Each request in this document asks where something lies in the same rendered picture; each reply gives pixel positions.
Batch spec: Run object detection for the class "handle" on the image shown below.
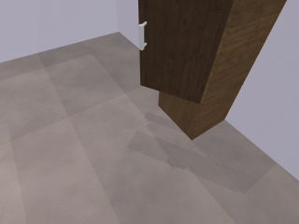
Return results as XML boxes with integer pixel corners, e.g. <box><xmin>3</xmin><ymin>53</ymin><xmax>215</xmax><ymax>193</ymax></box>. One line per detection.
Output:
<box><xmin>138</xmin><ymin>21</ymin><xmax>147</xmax><ymax>50</ymax></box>

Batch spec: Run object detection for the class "cupboard door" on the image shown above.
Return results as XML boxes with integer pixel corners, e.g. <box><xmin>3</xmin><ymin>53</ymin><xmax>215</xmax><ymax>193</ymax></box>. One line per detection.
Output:
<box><xmin>138</xmin><ymin>0</ymin><xmax>234</xmax><ymax>104</ymax></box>

